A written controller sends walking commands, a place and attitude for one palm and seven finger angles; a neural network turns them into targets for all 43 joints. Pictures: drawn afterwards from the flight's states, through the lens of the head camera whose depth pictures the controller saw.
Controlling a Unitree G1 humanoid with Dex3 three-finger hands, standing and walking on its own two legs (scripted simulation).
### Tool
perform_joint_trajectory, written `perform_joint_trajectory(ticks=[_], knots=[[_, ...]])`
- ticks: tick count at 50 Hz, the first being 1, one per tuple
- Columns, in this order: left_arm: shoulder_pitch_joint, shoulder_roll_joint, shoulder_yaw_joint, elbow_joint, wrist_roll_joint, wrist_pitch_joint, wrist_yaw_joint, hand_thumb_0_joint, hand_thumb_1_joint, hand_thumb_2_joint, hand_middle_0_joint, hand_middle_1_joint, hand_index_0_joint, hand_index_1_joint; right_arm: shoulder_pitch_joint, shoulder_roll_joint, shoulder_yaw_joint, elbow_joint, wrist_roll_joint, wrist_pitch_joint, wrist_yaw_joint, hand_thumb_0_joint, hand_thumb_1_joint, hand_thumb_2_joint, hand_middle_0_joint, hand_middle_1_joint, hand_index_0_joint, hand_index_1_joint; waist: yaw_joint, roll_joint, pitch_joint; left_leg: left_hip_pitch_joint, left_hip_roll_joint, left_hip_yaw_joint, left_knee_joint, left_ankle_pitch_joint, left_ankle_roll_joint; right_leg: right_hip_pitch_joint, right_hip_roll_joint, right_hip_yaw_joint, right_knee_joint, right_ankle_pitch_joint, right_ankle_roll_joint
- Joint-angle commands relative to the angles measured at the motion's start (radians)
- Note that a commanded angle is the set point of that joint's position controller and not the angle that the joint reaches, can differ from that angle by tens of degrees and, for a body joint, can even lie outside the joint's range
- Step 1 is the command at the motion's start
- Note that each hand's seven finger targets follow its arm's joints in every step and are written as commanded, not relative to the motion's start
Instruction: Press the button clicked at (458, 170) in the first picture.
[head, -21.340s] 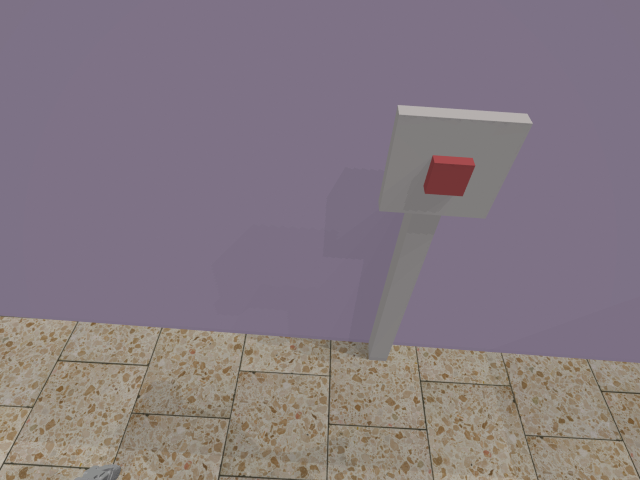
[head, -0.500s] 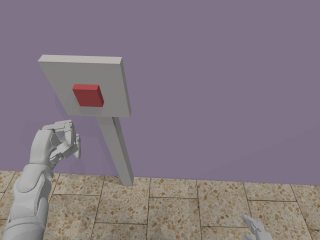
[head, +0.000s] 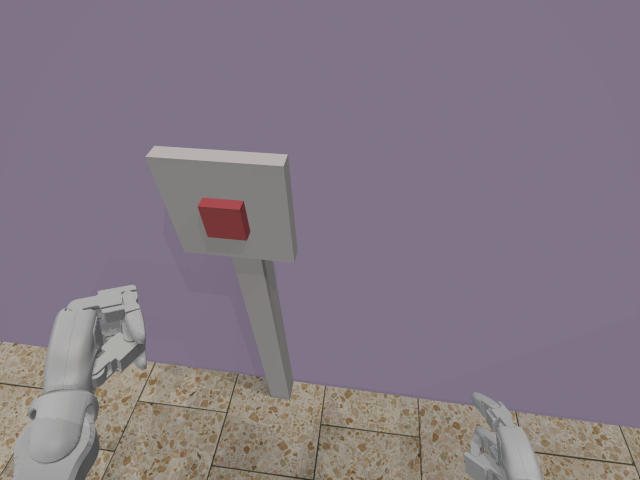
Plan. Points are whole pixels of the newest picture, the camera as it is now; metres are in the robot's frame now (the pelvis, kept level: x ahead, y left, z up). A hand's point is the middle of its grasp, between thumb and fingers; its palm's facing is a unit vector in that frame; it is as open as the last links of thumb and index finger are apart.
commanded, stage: draw the hand back to the body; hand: left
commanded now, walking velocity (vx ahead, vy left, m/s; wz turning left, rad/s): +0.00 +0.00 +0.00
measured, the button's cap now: (225, 218) +0.48 +0.21 +0.05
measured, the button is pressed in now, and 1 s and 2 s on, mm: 0 0 0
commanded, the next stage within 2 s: step back with the hand held close in 0.68 s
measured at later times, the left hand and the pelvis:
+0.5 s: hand (77, 366) +0.17 +0.23 +0.17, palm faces +0.38 -0.83 -0.41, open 3.1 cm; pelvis +0.00 +0.00 +0.00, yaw +0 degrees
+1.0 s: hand (73, 363) +0.17 +0.24 +0.16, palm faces +0.35 -0.83 -0.44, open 3.1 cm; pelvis -0.02 +0.00 +0.00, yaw -1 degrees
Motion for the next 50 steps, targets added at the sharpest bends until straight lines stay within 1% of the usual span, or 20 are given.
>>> perform_joint_trajectory(ticks=[1,8,13,15,17,18,23,24,25,28,30,33,39,40,41,42,43,45,48,50], knots=[[-0.096,0.149,0.094,-0.296,0.012,-0.067,0.031,0.000,0.900,0.900,-1.300,-1.500,-1.300,-1.500,-0.113,-0.101,-0.048,-0.148,-0.002,-0.044,0.002,0.000,-0.900,-0.900,0.200,0.300,0.200,0.300,-0.007,0.026,-0.104,0.135,0.063,-0.080,-0.090,0.318,-0.026,0.012,-0.052,0.062,-0.078,0.273,0.009],[0.067,0.178,0.160,-0.371,0.015,-0.064,0.034,0.000,0.900,0.900,-1.300,-1.500,-1.300,-1.500,-0.118,-0.103,-0.058,-0.149,-0.014,-0.035,0.018,0.000,-0.900,-0.900,0.200,0.300,0.200,0.300,0.013,-0.035,-0.075,0.131,0.063,-0.077,-0.095,0.371,-0.025,0.047,-0.048,0.063,-0.099,0.318,0.009],[0.127,0.193,0.197,-0.449,0.012,-0.075,0.034,0.000,0.900,0.900,-1.300,-1.500,-1.300,-1.500,-0.125,-0.097,-0.064,-0.159,-0.012,-0.033,0.019,0.000,-0.900,-0.900,0.200,0.300,0.200,0.300,0.020,-0.014,-0.073,0.127,0.062,-0.070,-0.091,0.348,-0.023,0.051,-0.050,0.072,-0.108,0.312,0.011],[0.149,0.189,0.201,-0.483,0.012,-0.082,0.036,0.000,0.900,0.900,-1.300,-1.500,-1.300,-1.500,-0.124,-0.092,-0.063,-0.161,-0.010,-0.039,0.018,0.000,-0.900,-0.900,0.200,0.300,0.200,0.300,0.018,0.017,-0.066,0.130,0.062,-0.069,-0.089,0.348,-0.024,0.042,-0.054,0.071,-0.104,0.311,0.011],[0.174,0.194,0.214,-0.511,0.010,-0.088,0.038,0.000,0.900,0.900,-1.300,-1.500,-1.300,-1.500,-0.121,-0.092,-0.066,-0.163,-0.009,-0.045,0.018,0.000,-0.900,-0.900,0.200,0.300,0.200,0.300,0.021,0.007,-0.074,0.131,0.064,-0.074,-0.088,0.341,-0.025,0.040,-0.052,0.070,-0.104,0.299,0.012],[0.195,0.196,0.220,-0.502,0.008,-0.084,0.037,0.000,0.900,0.900,-1.300,-1.500,-1.300,-1.500,-0.128,-0.092,-0.066,-0.162,-0.010,-0.047,0.016,0.000,-0.900,-0.900,0.200,0.300,0.200,0.300,0.024,-0.013,-0.047,0.120,0.066,-0.075,-0.089,0.323,-0.024,0.030,-0.049,0.073,-0.115,0.289,0.010],[0.200,0.172,0.209,-0.481,0.012,-0.092,0.036,0.000,0.900,0.900,-1.300,-1.500,-1.300,-1.500,-0.123,-0.093,-0.070,-0.153,-0.011,-0.052,0.009,0.000,-0.900,-0.900,0.200,0.300,0.200,0.300,0.017,-0.015,0.011,0.101,0.059,-0.070,-0.096,0.240,-0.019,-0.008,-0.049,0.079,-0.136,0.223,0.010],[0.197,0.169,0.208,-0.466,0.010,-0.093,0.037,0.000,0.900,0.900,-1.300,-1.500,-1.300,-1.500,-0.123,-0.092,-0.071,-0.151,-0.010,-0.051,0.008,0.000,-0.900,-0.900,0.200,0.300,0.200,0.300,0.014,-0.036,0.023,0.099,0.060,-0.069,-0.100,0.214,-0.017,-0.018,-0.051,0.079,-0.140,0.199,0.012],[0.191,0.167,0.207,-0.463,0.009,-0.095,0.036,0.000,0.900,0.900,-1.300,-1.500,-1.300,-1.500,-0.123,-0.093,-0.072,-0.153,-0.010,-0.049,0.006,0.000,-0.900,-0.900,0.200,0.300,0.200,0.300,0.015,-0.049,0.020,0.100,0.060,-0.071,-0.102,0.202,-0.014,-0.018,-0.051,0.079,-0.140,0.185,0.013],[0.169,0.187,0.216,-0.484,0.013,-0.102,0.041,0.000,0.900,0.900,-1.300,-1.500,-1.300,-1.500,-0.125,-0.096,-0.072,-0.151,-0.012,-0.055,0.000,0.000,-0.900,-0.900,0.200,0.300,0.200,0.300,0.019,-0.022,-0.009,0.108,0.056,-0.069,-0.098,0.188,-0.012,-0.008,-0.053,0.090,-0.150,0.167,0.011],[0.165,0.181,0.209,-0.503,0.015,-0.107,0.044,0.000,0.900,0.900,-1.300,-1.500,-1.300,-1.500,-0.127,-0.090,-0.069,-0.151,-0.012,-0.061,-0.001,0.000,-0.900,-0.900,0.200,0.300,0.200,0.300,0.019,0.023,-0.010,0.112,0.055,-0.070,-0.101,0.192,-0.014,-0.004,-0.055,0.088,-0.145,0.173,0.010],[0.174,0.197,0.224,-0.504,0.014,-0.104,0.047,0.000,0.900,0.900,-1.300,-1.500,-1.300,-1.500,-0.129,-0.092,-0.069,-0.150,-0.014,-0.068,-0.003,0.000,-0.900,-0.900,0.200,0.300,0.200,0.300,0.026,-0.004,-0.021,0.112,0.055,-0.072,-0.101,0.203,-0.015,0.008,-0.053,0.090,-0.149,0.184,0.009],[0.183,0.182,0.221,-0.485,0.012,-0.104,0.043,0.000,0.900,0.900,-1.300,-1.500,-1.300,-1.500,-0.132,-0.087,-0.068,-0.146,-0.015,-0.069,-0.002,0.000,-0.900,-0.900,0.200,0.300,0.200,0.300,0.026,-0.010,0.005,0.108,0.056,-0.071,-0.109,0.189,-0.016,0.000,-0.051,0.093,-0.157,0.165,0.010],[0.111,0.188,0.216,-0.471,0.014,-0.103,0.045,0.000,0.900,0.900,-1.300,-1.500,-1.300,-1.500,-0.133,-0.089,-0.065,-0.137,-0.015,-0.066,-0.003,0.000,-0.900,-0.900,0.200,0.300,0.200,0.300,0.017,-0.004,0.023,0.103,0.053,-0.073,-0.114,0.169,-0.015,-0.011,-0.052,0.094,-0.163,0.143,0.010],[-0.019,0.323,0.367,-0.571,0.013,-0.148,0.053,0.000,0.900,0.900,-1.300,-1.500,-1.300,-1.500,-0.109,-0.103,-0.072,-0.180,-0.004,-0.046,0.002,0.000,-0.900,-0.900,0.200,0.300,0.200,0.300,-0.014,-0.021,0.103,0.011,0.074,-0.114,-0.084,0.084,0.008,-0.121,-0.108,0.218,-0.215,0.134,0.022],[0.097,0.236,0.306,-0.458,0.015,-0.152,0.044,0.000,0.900,0.900,-1.300,-1.500,-1.300,-1.500,-0.101,-0.085,-0.072,-0.153,-0.013,-0.034,0.002,0.000,-0.900,-0.900,0.200,0.300,0.200,0.300,-0.022,-0.064,0.092,0.024,0.071,-0.121,-0.057,0.071,0.009,-0.144,-0.134,0.220,-0.229,0.103,0.014],[0.118,0.219,0.289,-0.470,0.019,-0.159,0.038,0.000,0.900,0.900,-1.300,-1.500,-1.300,-1.500,-0.104,-0.088,-0.075,-0.165,-0.013,-0.026,0.007,0.000,-0.900,-0.900,0.200,0.300,0.200,0.300,-0.020,-0.063,0.084,0.027,0.068,-0.117,-0.047,0.083,0.008,-0.159,-0.139,0.222,-0.234,0.106,0.019],[0.216,0.172,0.245,-0.453,0.024,-0.162,0.034,0.000,0.900,0.900,-1.300,-1.500,-1.300,-1.500,-0.098,-0.098,-0.079,-0.165,-0.018,-0.010,0.012,0.000,-0.900,-0.900,0.200,0.300,0.200,0.300,-0.023,-0.034,0.006,0.038,0.079,-0.107,-0.047,0.121,0.006,-0.134,-0.148,0.191,-0.200,0.122,0.021],[0.274,0.185,0.256,-0.491,0.023,-0.162,0.038,0.000,0.900,0.900,-1.300,-1.500,-1.300,-1.500,-0.106,-0.107,-0.088,-0.181,-0.019,0.010,0.007,0.000,-0.900,-0.900,0.200,0.300,0.200,0.300,-0.021,-0.010,-0.078,0.027,0.096,-0.110,-0.074,0.225,0.008,-0.073,-0.133,0.149,-0.123,0.246,0.030],[0.297,0.210,0.282,-0.514,0.022,-0.162,0.044,0.000,0.900,0.900,-1.300,-1.500,-1.300,-1.500,-0.105,-0.103,-0.094,-0.191,-0.014,0.023,0.004,0.000,-0.900,-0.900,0.200,0.300,0.200,0.300,-0.020,-0.039,-0.123,0.018,0.108,-0.113,-0.069,0.285,0.009,-0.047,-0.127,0.140,-0.082,0.309,0.036]])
